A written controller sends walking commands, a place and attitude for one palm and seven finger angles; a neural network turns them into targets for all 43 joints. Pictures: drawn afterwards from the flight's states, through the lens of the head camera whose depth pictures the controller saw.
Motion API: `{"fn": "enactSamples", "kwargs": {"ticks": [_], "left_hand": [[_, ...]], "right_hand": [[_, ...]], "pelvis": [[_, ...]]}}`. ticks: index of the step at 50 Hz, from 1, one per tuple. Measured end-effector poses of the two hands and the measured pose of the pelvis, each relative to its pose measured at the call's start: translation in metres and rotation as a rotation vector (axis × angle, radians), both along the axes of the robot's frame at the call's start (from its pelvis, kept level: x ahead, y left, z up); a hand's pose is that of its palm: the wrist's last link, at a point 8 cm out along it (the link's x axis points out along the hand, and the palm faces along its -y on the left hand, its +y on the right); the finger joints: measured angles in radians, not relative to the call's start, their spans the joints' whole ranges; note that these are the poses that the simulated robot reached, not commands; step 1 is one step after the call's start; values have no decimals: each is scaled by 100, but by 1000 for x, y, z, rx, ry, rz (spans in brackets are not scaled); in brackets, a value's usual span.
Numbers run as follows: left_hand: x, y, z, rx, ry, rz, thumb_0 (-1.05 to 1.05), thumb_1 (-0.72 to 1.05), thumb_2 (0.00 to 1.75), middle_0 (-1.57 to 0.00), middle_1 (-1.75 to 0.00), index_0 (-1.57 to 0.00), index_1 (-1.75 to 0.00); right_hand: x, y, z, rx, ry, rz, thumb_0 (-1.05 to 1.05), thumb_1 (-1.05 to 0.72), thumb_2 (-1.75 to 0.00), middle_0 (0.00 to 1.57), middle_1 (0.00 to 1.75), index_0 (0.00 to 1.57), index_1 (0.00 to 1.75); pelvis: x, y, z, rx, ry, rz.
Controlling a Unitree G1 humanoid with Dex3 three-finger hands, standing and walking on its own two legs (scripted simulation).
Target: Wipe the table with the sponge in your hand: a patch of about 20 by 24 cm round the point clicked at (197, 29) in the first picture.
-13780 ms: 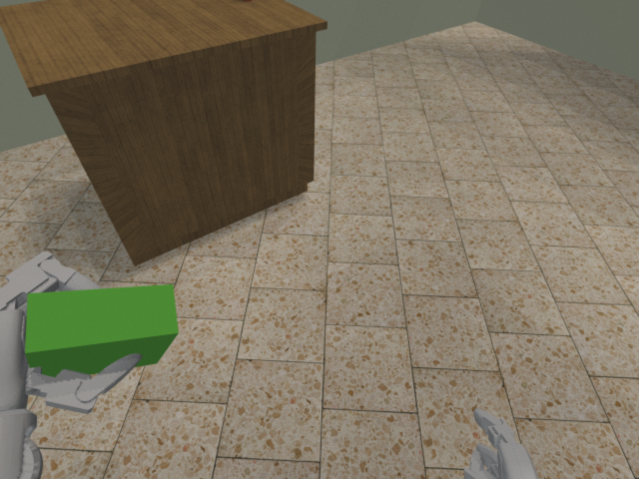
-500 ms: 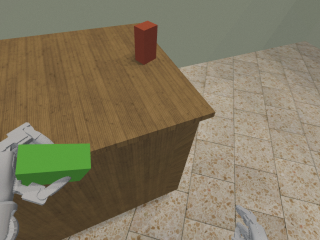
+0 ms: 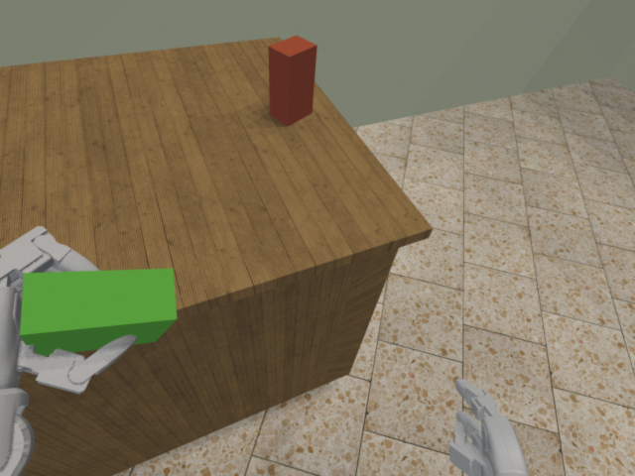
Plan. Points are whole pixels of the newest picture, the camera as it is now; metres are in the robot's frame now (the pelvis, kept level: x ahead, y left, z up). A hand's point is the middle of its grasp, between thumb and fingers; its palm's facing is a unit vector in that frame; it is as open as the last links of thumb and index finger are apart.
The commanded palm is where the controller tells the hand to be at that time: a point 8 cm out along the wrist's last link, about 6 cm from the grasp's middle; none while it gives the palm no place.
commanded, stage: look again from close up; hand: left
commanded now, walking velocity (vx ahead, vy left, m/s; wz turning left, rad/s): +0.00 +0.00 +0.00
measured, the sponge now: (122, 312) +0.23 +0.22 +0.13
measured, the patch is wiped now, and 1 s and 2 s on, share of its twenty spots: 0.00 0.00 0.00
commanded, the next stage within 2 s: come to a stop and stand still in 0.10 s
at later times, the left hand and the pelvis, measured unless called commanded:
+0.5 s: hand (89, 311) +0.22 +0.24 +0.15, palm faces +0.31 -0.87 -0.38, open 9.4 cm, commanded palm +0.16 +0.29 +0.17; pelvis +0.00 +0.01 -0.01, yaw -1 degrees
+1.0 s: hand (70, 311) +0.22 +0.26 +0.15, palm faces +0.39 -0.86 -0.34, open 9.4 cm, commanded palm +0.16 +0.28 +0.17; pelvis +0.00 +0.01 +0.00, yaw +0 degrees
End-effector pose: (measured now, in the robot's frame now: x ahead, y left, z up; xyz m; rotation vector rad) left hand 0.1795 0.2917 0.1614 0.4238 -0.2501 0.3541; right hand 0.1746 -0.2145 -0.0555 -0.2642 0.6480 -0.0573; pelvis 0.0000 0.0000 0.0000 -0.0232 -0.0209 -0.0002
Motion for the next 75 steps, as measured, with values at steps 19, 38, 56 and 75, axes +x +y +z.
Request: {"fn": "enactSamples", "kwargs": {"ticks": [19,38,56,75], "left_hand": [[21,31,24,94,-104,49,0,-44,104,-81,-139,-81,-139],[-3,10,4,-17,-83,30,0,-44,104,-81,-139,-81,-139],[-5,6,2,-7,-26,13,0,-44,104,-81,-139,-81,-139],[-1,0,1,1,11,12,0,-44,104,-81,-140,-81,-140]], "right_hand": [[-2,10,-10,34,24,36,1,-90,-90,20,30,20,30],[-8,0,-4,-14,2,-11,1,-90,-90,20,30,20,29],[-4,7,-2,1,12,4,1,-90,-90,20,30,20,30],[-5,-2,-6,3,40,-22,1,-90,-90,20,30,20,29]], "pelvis": [[-4,3,-3,3,22,-6],[-1,6,-4,-1,-11,0],[-2,5,-1,-1,-7,2],[1,1,1,-1,2,5]]}}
